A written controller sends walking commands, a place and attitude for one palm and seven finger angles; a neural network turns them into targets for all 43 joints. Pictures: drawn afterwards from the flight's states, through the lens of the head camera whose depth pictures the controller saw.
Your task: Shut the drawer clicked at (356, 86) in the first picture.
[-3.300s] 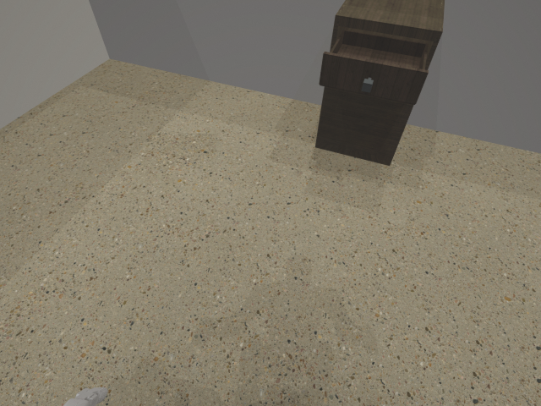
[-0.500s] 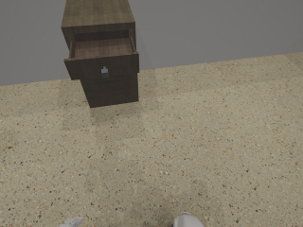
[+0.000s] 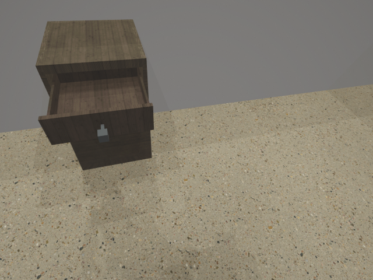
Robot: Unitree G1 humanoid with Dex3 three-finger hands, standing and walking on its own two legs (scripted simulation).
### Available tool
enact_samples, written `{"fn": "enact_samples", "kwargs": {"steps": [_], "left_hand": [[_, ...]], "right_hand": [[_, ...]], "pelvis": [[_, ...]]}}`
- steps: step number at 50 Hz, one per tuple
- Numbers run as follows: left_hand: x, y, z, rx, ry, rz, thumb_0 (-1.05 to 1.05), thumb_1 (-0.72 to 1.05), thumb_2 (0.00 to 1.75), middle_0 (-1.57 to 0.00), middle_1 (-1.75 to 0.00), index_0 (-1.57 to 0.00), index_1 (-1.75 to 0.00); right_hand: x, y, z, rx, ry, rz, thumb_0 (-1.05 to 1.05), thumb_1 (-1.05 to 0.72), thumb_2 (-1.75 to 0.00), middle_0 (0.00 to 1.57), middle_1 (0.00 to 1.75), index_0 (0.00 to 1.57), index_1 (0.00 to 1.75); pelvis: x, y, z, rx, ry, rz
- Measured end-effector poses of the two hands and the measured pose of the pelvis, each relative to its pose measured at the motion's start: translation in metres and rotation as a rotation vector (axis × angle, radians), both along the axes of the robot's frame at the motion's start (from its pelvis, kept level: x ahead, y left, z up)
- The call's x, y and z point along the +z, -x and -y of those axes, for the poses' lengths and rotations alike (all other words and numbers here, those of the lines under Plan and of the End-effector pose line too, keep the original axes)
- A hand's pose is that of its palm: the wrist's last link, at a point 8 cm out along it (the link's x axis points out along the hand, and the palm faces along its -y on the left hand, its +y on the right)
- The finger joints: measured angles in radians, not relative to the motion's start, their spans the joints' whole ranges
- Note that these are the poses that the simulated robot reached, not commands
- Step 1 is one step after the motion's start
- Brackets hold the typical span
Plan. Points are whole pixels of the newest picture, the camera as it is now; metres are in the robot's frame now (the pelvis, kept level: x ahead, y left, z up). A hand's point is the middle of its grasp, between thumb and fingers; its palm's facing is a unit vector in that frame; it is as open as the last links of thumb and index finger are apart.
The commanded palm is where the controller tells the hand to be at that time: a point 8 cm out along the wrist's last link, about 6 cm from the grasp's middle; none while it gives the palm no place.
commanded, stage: walk to a spot facing it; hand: left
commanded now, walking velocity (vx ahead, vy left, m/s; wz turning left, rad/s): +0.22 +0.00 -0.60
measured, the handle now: (103, 132) +0.61 +0.33 -0.14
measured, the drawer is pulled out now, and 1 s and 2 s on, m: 0.28 0.28 0.28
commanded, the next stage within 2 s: turn to face it in 0.04 s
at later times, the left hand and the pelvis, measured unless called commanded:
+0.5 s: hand (138, 234) +0.27 +0.14 -0.16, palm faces +0.02 -0.99 -0.17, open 7.3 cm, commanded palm none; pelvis +0.15 -0.02 +0.00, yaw +3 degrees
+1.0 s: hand out of the picture +0.15 +0.22 -0.15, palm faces +0.27 -0.93 -0.26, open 7.4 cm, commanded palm none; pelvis +0.16 +0.01 +0.02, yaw +12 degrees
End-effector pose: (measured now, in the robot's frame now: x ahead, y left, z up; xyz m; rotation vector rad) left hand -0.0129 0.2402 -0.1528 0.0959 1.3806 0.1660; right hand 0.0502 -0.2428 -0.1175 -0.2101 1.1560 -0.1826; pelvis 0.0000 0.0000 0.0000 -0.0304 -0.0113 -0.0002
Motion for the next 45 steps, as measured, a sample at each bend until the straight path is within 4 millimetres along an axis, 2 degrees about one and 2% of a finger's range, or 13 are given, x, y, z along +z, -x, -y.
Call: {"fn": "enact_samples", "kwargs": {"steps": [4, 11, 17, 19, 21, 23, 26, 30, 35, 37, 40, 45], "left_hand": [[0.008, -0.042, -0.005, -0.045, 0.016, -0.015, 0.01, 0.92, 0.9, -0.2, -0.3, -0.2, -0.29], [0.023, -0.148, 0.008, -0.134, 0.024, 0.07, 0.01, 0.92, 0.9, -0.2, -0.3, -0.2, -0.29], [0.022, -0.238, 0.037, -0.199, -0.005, 0.182, 0.01, 0.92, 0.9, -0.2, -0.3, -0.2, -0.29], [0.018, -0.259, 0.046, -0.184, -0.018, 0.235, 0.01, 0.92, 0.9, -0.2, -0.3, -0.2, -0.29], [0.021, -0.27, 0.053, -0.16, -0.017, 0.27, 0.0, 0.92, 0.9, -0.2, -0.3, -0.2, -0.29], [0.024, -0.272, 0.055, -0.125, -0.016, 0.287, 0.0, 0.92, 0.9, -0.2, -0.3, -0.2, -0.29], [0.026, -0.265, 0.05, -0.064, -0.023, 0.285, 0.0, 0.92, 0.9, -0.2, -0.3, -0.21, -0.29], [0.023, -0.254, 0.027, -0.007, -0.041, 0.272, -0.01, 0.92, 0.9, -0.21, -0.3, -0.21, -0.3], [0.002, -0.227, -0.011, 0.078, -0.043, 0.231, -0.01, 0.92, 0.9, -0.2, -0.3, -0.21, -0.3], [0.0, -0.213, -0.023, 0.094, -0.053, 0.187, 0.0, 0.92, 0.9, -0.2, -0.3, -0.2, -0.29], [0.009, -0.195, -0.034, 0.125, -0.066, 0.144, 0.0, 0.92, 0.9, -0.2, -0.3, -0.2, -0.29], [0.025, -0.168, -0.038, 0.171, -0.087, 0.098, 0.01, 0.91, 0.9, -0.2, -0.3, -0.2, -0.29]], "right_hand": [[0.007, -0.008, -0.015, -0.049, -0.006, -0.023, 0.0, -0.92, -0.9, 0.2, 0.3, 0.2, 0.3], [0.005, 0.007, -0.038, -0.157, -0.07, -0.185, 0.0, -0.92, -0.9, 0.2, 0.3, 0.2, 0.3], [-0.013, 0.022, -0.044, -0.226, -0.157, -0.359, 0.0, -0.91, -0.9, 0.2, 0.3, 0.2, 0.3], [-0.025, 0.02, -0.041, -0.223, -0.182, -0.413, 0.0, -0.91, -0.9, 0.21, 0.3, 0.2, 0.3], [-0.03, 0.008, -0.034, -0.203, -0.183, -0.442, 0.0, -0.91, -0.9, 0.21, 0.3, 0.2, 0.3], [-0.03, -0.013, -0.025, -0.169, -0.168, -0.428, 0.0, -0.91, -0.9, 0.21, 0.3, 0.2, 0.3], [-0.027, -0.059, -0.011, -0.112, -0.131, -0.347, 0.0, -0.91, -0.9, 0.2, 0.3, 0.2, 0.3], [-0.018, -0.126, 0.0, -0.019, -0.068, -0.199, 0.0, -0.91, -0.9, 0.2, 0.3, 0.19, 0.3], [-0.007, -0.195, -0.003, 0.094, 0.022, -0.037, 0.0, -0.91, -0.9, 0.2, 0.3, 0.19, 0.3], [0.001, -0.211, -0.008, 0.123, 0.039, 0.003, 0.0, -0.91, -0.9, 0.2, 0.3, 0.19, 0.3], [0.013, -0.224, -0.015, 0.157, 0.049, 0.022, 0.0, -0.91, -0.9, 0.2, 0.3, 0.19, 0.3], [0.019, -0.236, -0.026, 0.204, 0.025, 0.017, 0.0, -0.91, -0.9, 0.2, 0.3, 0.2, 0.3]], "pelvis": [[0.01, -0.031, -0.008, -0.042, -0.009, 0.0], [0.021, -0.08, -0.007, -0.099, -0.007, -0.004], [0.008, -0.122, 0.013, -0.062, -0.031, 0.005], [-0.002, -0.136, 0.022, -0.034, -0.039, 0.006], [-0.004, -0.142, 0.024, 0.0, -0.027, 0.011], [-0.002, -0.145, 0.025, 0.025, -0.028, 0.016], [0.002, -0.149, 0.022, 0.059, -0.028, 0.012], [0.003, -0.153, 0.014, 0.104, -0.022, 0.006], [-0.01, -0.156, -0.006, 0.143, 0.0, 0.009], [-0.008, -0.156, -0.01, 0.149, 0.0, 0.008], [0.002, -0.158, -0.013, 0.167, -0.002, 0.005], [0.014, -0.16, -0.014, 0.193, -0.008, 0.005]]}}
